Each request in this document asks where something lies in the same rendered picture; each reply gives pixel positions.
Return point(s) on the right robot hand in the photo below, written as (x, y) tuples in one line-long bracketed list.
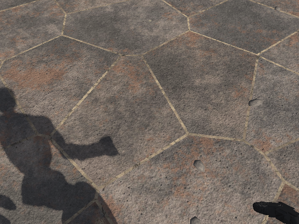
[(280, 211)]

